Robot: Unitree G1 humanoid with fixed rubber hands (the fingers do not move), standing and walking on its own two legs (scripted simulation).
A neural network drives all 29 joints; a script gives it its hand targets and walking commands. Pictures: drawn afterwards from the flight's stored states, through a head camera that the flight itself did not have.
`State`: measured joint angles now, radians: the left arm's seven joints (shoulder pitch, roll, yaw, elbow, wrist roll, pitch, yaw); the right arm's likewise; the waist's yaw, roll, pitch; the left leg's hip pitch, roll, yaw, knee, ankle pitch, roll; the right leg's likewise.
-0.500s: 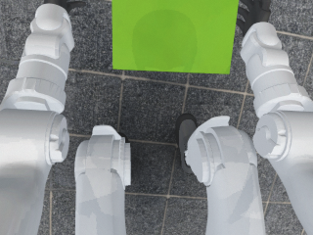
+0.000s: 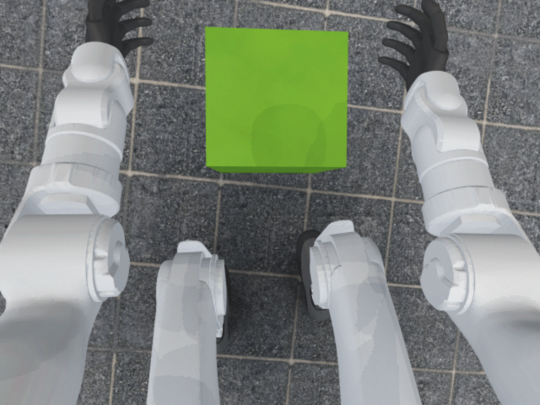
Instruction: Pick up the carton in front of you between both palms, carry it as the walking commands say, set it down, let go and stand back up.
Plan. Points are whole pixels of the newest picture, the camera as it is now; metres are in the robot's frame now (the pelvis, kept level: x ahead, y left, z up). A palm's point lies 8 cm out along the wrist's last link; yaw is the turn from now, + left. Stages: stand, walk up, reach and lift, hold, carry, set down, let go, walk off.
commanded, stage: set down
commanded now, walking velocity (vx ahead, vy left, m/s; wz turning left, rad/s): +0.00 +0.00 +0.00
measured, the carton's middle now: (271, 116) +0.51 -0.05 -0.32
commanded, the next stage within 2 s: let go in 0.60 s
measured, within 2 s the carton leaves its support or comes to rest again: neither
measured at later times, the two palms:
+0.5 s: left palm out of the picture +0.56 +0.16 +0.04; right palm (536, 8) +0.50 -0.24 +0.04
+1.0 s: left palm out of the picture +0.45 +0.18 +0.15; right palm out of the picture +0.41 -0.25 +0.15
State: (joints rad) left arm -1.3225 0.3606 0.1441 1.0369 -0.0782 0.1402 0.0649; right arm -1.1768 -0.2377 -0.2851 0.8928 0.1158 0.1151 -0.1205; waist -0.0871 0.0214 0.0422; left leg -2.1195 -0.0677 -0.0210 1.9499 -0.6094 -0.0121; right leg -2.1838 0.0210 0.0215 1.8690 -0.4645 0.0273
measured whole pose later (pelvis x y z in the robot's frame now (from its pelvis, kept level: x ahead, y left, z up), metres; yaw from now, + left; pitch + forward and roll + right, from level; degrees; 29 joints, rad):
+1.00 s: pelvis +0.07 -0.01 +0.26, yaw +1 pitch +35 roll +1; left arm -0.52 0.17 0.21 0.63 0.08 0.10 0.04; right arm -0.44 -0.19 -0.20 0.58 -0.05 0.09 0.08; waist -0.06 0.00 -0.07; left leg -1.14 -0.05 -0.07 0.88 -0.35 -0.02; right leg -1.20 0.02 0.03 0.86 -0.27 -0.01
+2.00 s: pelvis +0.12 +0.00 +0.32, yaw -1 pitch -4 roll -1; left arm 0.22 0.22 0.02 0.50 0.02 0.09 -0.02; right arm 0.21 -0.24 -0.03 0.42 -0.03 0.18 0.01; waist 0.00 0.01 0.07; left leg -0.09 -0.01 -0.05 0.50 -0.34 0.00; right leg -0.16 0.03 0.04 0.49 -0.26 0.00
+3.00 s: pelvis +0.12 -0.02 +0.33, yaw +1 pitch -2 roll +0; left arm 0.14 0.36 0.02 0.95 0.02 -0.01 0.01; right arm 0.18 -0.37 0.00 0.90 -0.03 -0.01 -0.02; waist 0.01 0.02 0.02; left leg -0.08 0.00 -0.07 0.39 -0.27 -0.02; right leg -0.15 0.03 0.01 0.41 -0.22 -0.02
